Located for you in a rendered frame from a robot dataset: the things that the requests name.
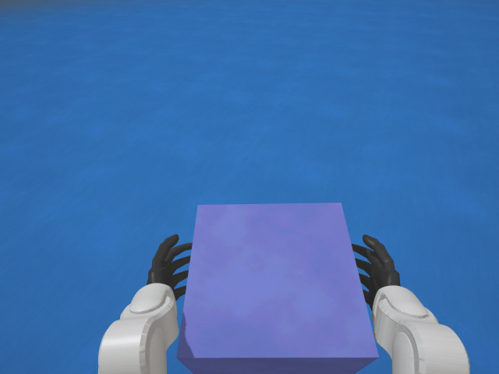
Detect robot left hand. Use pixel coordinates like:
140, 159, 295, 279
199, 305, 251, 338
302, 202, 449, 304
147, 234, 193, 301

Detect left robot forearm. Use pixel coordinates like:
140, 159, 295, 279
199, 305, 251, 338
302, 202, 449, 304
98, 283, 179, 374

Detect robot right hand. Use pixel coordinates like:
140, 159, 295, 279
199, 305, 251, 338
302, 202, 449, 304
352, 235, 401, 310

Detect carton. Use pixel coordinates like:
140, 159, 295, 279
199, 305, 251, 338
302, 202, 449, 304
176, 203, 379, 374

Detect right robot forearm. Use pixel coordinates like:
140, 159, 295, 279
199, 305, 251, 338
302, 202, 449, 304
372, 285, 470, 374

